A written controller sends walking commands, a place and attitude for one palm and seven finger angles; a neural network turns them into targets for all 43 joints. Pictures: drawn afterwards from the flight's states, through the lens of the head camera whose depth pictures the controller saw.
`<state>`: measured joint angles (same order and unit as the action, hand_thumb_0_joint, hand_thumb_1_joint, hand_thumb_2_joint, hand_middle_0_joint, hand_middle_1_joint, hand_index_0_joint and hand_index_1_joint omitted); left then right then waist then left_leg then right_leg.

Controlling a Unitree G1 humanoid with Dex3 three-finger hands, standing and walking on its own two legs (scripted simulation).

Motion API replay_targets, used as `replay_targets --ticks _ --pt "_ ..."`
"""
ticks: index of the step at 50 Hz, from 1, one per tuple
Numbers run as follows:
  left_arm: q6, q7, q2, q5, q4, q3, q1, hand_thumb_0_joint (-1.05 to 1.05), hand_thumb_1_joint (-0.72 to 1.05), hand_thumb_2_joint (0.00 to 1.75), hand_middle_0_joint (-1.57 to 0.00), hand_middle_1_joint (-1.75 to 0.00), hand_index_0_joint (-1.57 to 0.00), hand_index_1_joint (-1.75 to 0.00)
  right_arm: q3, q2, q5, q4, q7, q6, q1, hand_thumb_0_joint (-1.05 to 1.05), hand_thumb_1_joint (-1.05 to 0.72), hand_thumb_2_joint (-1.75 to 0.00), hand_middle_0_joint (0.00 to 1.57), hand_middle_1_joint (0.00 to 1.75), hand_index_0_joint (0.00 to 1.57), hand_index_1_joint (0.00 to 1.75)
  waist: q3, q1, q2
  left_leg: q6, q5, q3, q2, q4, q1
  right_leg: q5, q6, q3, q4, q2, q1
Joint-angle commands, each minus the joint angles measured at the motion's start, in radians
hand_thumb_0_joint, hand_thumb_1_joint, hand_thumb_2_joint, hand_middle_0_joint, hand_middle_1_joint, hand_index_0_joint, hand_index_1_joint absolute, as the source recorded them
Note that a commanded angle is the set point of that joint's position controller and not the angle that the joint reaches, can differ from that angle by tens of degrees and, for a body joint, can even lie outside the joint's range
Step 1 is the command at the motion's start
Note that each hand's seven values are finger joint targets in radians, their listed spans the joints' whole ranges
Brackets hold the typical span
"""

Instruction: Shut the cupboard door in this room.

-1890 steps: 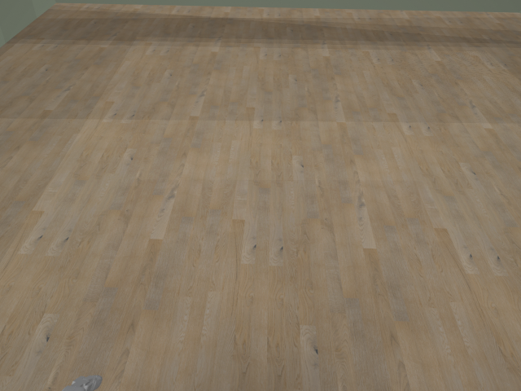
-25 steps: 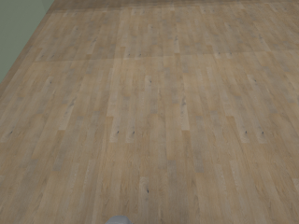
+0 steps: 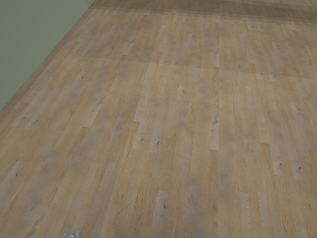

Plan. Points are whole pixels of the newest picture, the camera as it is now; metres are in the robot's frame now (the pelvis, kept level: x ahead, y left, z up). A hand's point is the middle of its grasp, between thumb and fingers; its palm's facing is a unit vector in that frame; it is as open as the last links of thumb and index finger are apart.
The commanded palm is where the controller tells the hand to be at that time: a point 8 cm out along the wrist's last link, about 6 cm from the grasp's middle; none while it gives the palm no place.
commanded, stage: turn or walk to find it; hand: left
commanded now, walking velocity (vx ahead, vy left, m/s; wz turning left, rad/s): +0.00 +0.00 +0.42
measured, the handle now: out of the picture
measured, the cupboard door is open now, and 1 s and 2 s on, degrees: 86 86 86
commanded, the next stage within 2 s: stand and wait in 1.42 s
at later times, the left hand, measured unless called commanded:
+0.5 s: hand out of the picture -0.03 +0.19 -0.17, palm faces +0.29 -0.92 -0.25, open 7.3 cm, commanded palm none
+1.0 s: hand out of the picture -0.01 +0.18 -0.16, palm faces +0.45 -0.85 -0.28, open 7.4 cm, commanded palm none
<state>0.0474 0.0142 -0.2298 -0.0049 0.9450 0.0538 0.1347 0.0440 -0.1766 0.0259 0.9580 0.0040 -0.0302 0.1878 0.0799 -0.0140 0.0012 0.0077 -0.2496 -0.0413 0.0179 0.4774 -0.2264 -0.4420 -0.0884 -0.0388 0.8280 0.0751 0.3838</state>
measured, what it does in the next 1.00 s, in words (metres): steps on the spot, turning left: right foot, then left foot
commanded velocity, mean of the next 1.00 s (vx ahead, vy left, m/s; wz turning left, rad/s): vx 0.00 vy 0.00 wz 0.42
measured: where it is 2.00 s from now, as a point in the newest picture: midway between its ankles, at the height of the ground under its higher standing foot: outside the picture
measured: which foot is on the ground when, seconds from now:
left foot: down 0.00-0.08, up 0.10-0.50, down 0.52-0.94, up 0.96-1.00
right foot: up 0.00-0.06, down 0.08-0.52, up 0.54-0.92, down 0.94-1.00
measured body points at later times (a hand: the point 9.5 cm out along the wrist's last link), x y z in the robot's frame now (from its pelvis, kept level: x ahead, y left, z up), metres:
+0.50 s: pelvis -0.02 -0.02 -0.01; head +0.03 +0.00 +0.44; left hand -0.05 +0.24 -0.15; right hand +0.12 -0.25 -0.15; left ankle -0.07 +0.10 -0.73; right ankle +0.01 -0.13 -0.74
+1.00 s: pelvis -0.01 -0.04 -0.01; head +0.03 -0.05 +0.44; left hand -0.03 +0.22 -0.13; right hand +0.15 -0.23 -0.17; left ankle -0.08 +0.08 -0.71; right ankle +0.04 -0.13 -0.74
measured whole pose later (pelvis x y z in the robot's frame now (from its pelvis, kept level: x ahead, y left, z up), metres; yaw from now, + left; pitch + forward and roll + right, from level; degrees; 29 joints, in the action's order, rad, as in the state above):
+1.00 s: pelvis -0.01 -0.04 -0.01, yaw +27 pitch +0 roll +1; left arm 0.00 0.01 -0.18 -0.01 0.92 0.03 0.15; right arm 0.07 -0.22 0.02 0.97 0.01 -0.06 0.19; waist 0.08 -0.02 0.05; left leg -0.02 -0.44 -0.08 0.03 0.80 -0.36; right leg -0.31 0.01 -0.11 0.61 0.06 0.28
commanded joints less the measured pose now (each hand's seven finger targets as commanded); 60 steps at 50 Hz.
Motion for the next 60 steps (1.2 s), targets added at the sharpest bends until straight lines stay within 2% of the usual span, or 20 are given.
replay_targets --ticks 1,2,4,5,7,10,20,24,25,26,27,29,33,40,45,46,47,48,52,60 --pt "-0.038 0.001 -0.071 0.003 -0.059 0.019 0.088 0.0 0.9 0.9 -0.2 -0.3 -0.2 -0.3 0.062 -0.208 -0.004 -0.06 -0.016 0.013 -0.01 0.0 -0.9 -0.9 0.2 0.3 0.2 0.3 -0.123 0.033 0.158 0.115 0.43 -0.236 -0.194 -0.026 -0.007 0.154 0.017 -0.037 -0.298 -0.043 -0.164" --pt "-0.048 0.005 -0.096 0.0 -0.05 0.023 0.126 0.0 0.9 0.9 -0.2 -0.3 -0.2 -0.3 0.06 -0.188 -0.011 -0.063 -0.013 0.014 -0.011 0.0 -0.9 -0.9 0.2 0.3 0.2 0.3 -0.143 0.051 0.106 0.075 0.324 -0.219 -0.156 0.033 -0.077 0.26 0.024 -0.017 -0.427 -0.01 -0.281" --pt "-0.06 0.016 -0.233 -0.021 -0.055 0.05 0.166 0.0 0.9 0.9 -0.2 -0.3 -0.2 -0.3 0.049 -0.103 -0.019 -0.106 -0.005 0.015 -0.009 0.0 -0.9 -0.9 0.2 0.3 0.2 0.3 -0.135 0.071 -0.282 -0.037 -0.339 -0.001 0.048 0.409 -0.34 0.474 0.206 0.341 -0.525 0.405 -0.385" --pt "-0.062 0.022 -0.213 -0.012 -0.062 0.058 0.159 0.0 0.9 0.9 -0.2 -0.3 -0.2 -0.3 0.061 -0.149 -0.01 -0.101 -0.009 -0.006 -0.024 0.0 -0.9 -0.9 0.2 0.3 0.2 0.3 -0.128 0.081 -0.295 -0.031 -0.362 -0.058 0.001 0.579 -0.309 0.461 0.256 0.342 -0.544 0.422 -0.266" --pt "-0.055 0.021 -0.155 -0.012 -0.085 0.04 0.053 0.0 0.9 0.9 -0.2 -0.3 -0.2 -0.3 0.066 -0.14 -0.008 -0.058 0.002 -0.02 -0.019 0.0 -0.9 -0.9 0.2 0.3 0.2 0.3 -0.027 0.025 -0.15 -0.037 -0.236 -0.056 -0.024 0.749 -0.318 0.347 0.235 0.212 -0.539 0.316 -0.157" --pt "-0.062 0.021 -0.121 -0.017 -0.104 0.032 0.007 0.0 0.9 0.9 -0.2 -0.3 -0.2 -0.3 0.059 -0.12 -0.006 -0.025 0.015 -0.026 0.045 0.0 -0.9 -0.9 0.2 0.3 0.2 0.3 -0.043 -0.006 -0.166 -0.063 -0.127 -0.012 -0.042 0.746 -0.289 0.328 0.184 0.059 -0.534 0.247 -0.154" --pt "-0.057 0.014 -0.182 -0.025 -0.033 0.051 0.164 0.0 0.9 0.9 -0.2 -0.3 -0.2 -0.3 0.026 -0.098 -0.02 -0.057 0.011 -0.005 -0.085 0.0 -0.9 -0.9 0.2 0.3 0.2 0.3 -0.112 0.078 -0.193 -0.067 -0.236 0.092 -0.042 0.304 -0.199 0.631 0.231 0.004 -0.438 0.295 -0.344" --pt "-0.047 0.012 -0.196 -0.014 -0.022 0.054 0.134 0.0 0.9 0.9 -0.2 -0.3 -0.2 -0.3 0.024 -0.116 -0.018 -0.037 0.008 0.01 -0.003 0.0 -0.9 -0.9 0.2 0.3 0.2 0.3 -0.148 0.02 -0.176 -0.045 -0.026 0.139 -0.036 0.005 0.016 0.581 0.154 -0.076 -0.32 0.276 -0.253" --pt "-0.041 0.009 -0.167 -0.008 -0.028 0.051 0.127 0.0 0.9 0.9 -0.2 -0.3 -0.2 -0.3 0.034 -0.156 -0.017 -0.034 0.01 0.02 0.032 0.0 -0.9 -0.9 0.2 0.3 0.2 0.3 -0.171 -0.004 -0.052 -0.024 0.108 0.067 -0.093 -0.114 0.151 0.47 0.105 -0.119 -0.194 0.234 -0.15" --pt "-0.034 0.003 -0.104 -0.002 -0.059 0.04 0.145 0.0 0.9 0.9 -0.2 -0.3 -0.2 -0.3 0.058 -0.263 -0.007 -0.038 0.005 0.027 0.062 0.0 -0.9 -0.9 0.2 0.3 0.2 0.3 -0.175 -0.019 0.238 0.08 0.414 -0.245 -0.337 -0.139 0.286 0.043 0.025 -0.17 -0.001 0.096 0.106" --pt "-0.027 0.004 -0.08 -0.01 -0.088 0.018 0.084 0.0 0.9 0.9 -0.2 -0.3 -0.2 -0.3 0.068 -0.312 -0.011 -0.029 -0.001 0.015 0.108 0.0 -0.9 -0.9 0.2 0.3 0.2 0.3 -0.159 -0.049 0.278 0.185 0.59 -0.302 -0.451 -0.145 0.239 -0.23 0.015 -0.109 0.136 0.056 0.161" --pt "-0.013 0.008 -0.093 -0.007 -0.072 0.026 0.004 0.0 0.9 0.9 -0.2 -0.3 -0.2 -0.3 0.058 -0.263 -0.004 -0.021 -0.025 0.016 0.062 0.0 -0.9 -0.9 0.2 0.3 0.2 0.3 -0.089 -0.041 0.271 0.19 0.5 -0.265 -0.366 -0.149 0.136 -0.138 0.019 0.0 0.253 0.051 0.183" --pt "-0.018 -0.007 -0.092 -0.007 -0.03 0.026 0.056 0.0 0.9 0.9 -0.2 -0.3 -0.2 -0.3 0.04 -0.214 -0.008 -0.045 -0.027 0.029 -0.003 0.0 -0.9 -0.9 0.2 0.3 0.2 0.3 -0.093 0.007 0.147 0.139 0.562 -0.128 -0.255 -0.126 0.151 0.011 0.004 -0.001 0.264 0.035 0.16" --pt "-0.018 -0.003 -0.076 -0.003 -0.064 0.016 0.015 0.0 0.9 0.9 -0.2 -0.3 -0.2 -0.3 0.055 -0.221 -0.002 -0.051 -0.018 0.017 0.005 0.0 -0.9 -0.9 0.2 0.3 0.2 0.3 -0.07 -0.009 0.161 0.155 0.452 -0.192 -0.247 -0.116 0.079 -0.017 -0.001 -0.018 0.023 -0.001 0.053" --pt "-0.041 0.001 -0.085 0.0 -0.045 0.021 0.135 0.0 0.9 0.9 -0.2 -0.3 -0.2 -0.3 0.063 -0.211 -0.008 -0.07 -0.013 0.01 -0.043 0.0 -0.9 -0.9 0.2 0.3 0.2 0.3 -0.122 0.048 0.145 0.099 0.364 -0.22 -0.185 -0.002 -0.04 0.205 0.017 -0.045 -0.343 -0.034 -0.211" --pt "-0.054 0.005 -0.121 -0.006 -0.04 0.027 0.17 0.0 0.9 0.9 -0.2 -0.3 -0.2 -0.3 0.058 -0.176 -0.015 -0.074 -0.01 0.014 -0.028 0.0 -0.9 -0.9 0.2 0.3 0.2 0.3 -0.149 0.06 0.049 0.049 0.226 -0.182 -0.126 0.094 -0.128 0.294 0.036 0.026 -0.463 0.047 -0.337" --pt "-0.063 0.015 -0.212 -0.022 -0.039 0.046 0.188 0.0 0.9 0.9 -0.2 -0.3 -0.2 -0.3 0.047 -0.104 -0.022 -0.096 -0.003 0.016 -0.008 0.0 -0.9 -0.9 0.2 0.3 0.2 0.3 -0.157 0.062 -0.24 -0.025 -0.125 -0.025 0.02 0.307 -0.313 0.419 0.13 0.279 -0.507 0.304 -0.44" --pt "-0.061 0.015 -0.232 -0.015 -0.055 0.048 0.188 0.0 0.9 0.9 -0.2 -0.3 -0.2 -0.3 0.057 -0.138 -0.015 -0.106 -0.007 0.002 -0.032 0.0 -0.9 -0.9 0.2 0.3 0.2 0.3 -0.135 0.079 -0.275 -0.034 -0.361 -0.034 0.025 0.506 -0.305 0.445 0.233 0.348 -0.545 0.425 -0.3" --pt "-0.059 0.02 -0.132 -0.016 -0.101 0.033 0.031 0.0 0.9 0.9 -0.2 -0.3 -0.2 -0.3 0.059 -0.129 -0.007 -0.047 0.011 -0.02 0.006 0.0 -0.9 -0.9 0.2 0.3 0.2 0.3 -0.043 0.003 -0.148 -0.05 -0.172 -0.026 -0.037 0.748 -0.3 0.387 0.202 0.101 -0.517 0.27 -0.166" --pt "-0.059 0.017 -0.171 -0.025 -0.052 0.047 0.141 0.0 0.9 0.9 -0.2 -0.3 -0.2 -0.3 0.033 -0.096 -0.016 -0.055 0.014 -0.012 -0.072 0.0 -0.9 -0.9 0.2 0.3 0.2 0.3 -0.079 0.063 -0.189 -0.073 -0.222 0.076 -0.044 0.41 -0.224 0.562 0.221 0.0 -0.469 0.286 -0.287"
